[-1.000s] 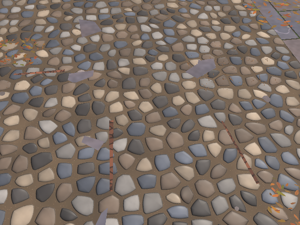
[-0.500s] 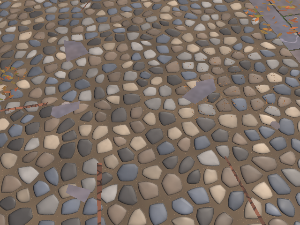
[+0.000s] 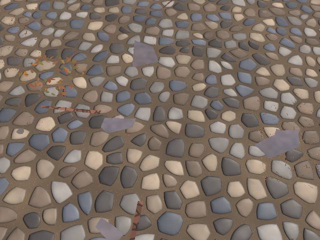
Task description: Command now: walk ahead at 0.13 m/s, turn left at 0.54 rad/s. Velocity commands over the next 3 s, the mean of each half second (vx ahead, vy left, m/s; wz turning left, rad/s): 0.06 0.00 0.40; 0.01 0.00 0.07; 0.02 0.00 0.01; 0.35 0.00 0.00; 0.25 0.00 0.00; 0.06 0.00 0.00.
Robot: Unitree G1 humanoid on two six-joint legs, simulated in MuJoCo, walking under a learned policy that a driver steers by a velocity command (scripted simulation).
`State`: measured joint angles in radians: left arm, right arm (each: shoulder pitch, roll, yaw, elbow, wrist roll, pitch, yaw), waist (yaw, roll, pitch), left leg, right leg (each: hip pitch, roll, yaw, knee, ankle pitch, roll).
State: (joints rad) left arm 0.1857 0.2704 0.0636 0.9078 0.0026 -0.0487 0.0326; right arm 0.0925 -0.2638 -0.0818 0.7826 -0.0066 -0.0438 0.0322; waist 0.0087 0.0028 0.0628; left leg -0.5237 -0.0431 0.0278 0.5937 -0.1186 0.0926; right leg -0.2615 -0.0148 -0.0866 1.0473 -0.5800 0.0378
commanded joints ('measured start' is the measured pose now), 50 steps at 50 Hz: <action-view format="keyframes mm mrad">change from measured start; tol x16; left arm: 1 5 109 12 -108 -24 -26 -15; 50 -14 76 -3 -16 6 34 -5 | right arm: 1 126 -174 -44 -73 10 0 -16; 50 88 -75 17 13 -2 31 -57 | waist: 1 -58 40 -348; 20 1 139 -180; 24 -34 -241 -126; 50 11 24 -51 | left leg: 1 629 332 -506 -198 456 272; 5 268 218 -390 -284 245 188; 17 227 181 -421 -275 -99 128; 21 206 133 -398 -185 -60 56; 24 91 -27 -145 105 -365 -83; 30 151 26 -76 114 -316 -146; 35 453 109 -138 -167 225 -90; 50 267 85 -142 -165 -47 -60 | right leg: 1 -443 12 181 355 18 -5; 21 46 -10 123 -624 420 -34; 24 9 -339 480 -744 630 -278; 31 95 -183 273 -639 848 -204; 37 32 -32 129 -586 440 -33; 50 53 -23 116 -577 421 -14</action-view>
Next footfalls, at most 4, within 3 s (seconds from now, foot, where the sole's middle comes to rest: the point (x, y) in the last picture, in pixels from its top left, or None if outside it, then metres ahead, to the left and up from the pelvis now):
0.44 right None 0.15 -0.16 -0.75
0.68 left None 0.09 0.10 -0.75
2.10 left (123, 230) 0.46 0.17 -0.75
2.52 right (174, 193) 0.61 -0.04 -0.75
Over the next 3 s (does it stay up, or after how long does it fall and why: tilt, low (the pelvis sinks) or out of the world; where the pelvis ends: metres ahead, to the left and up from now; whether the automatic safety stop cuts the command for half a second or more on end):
stays up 0.51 0.06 0.01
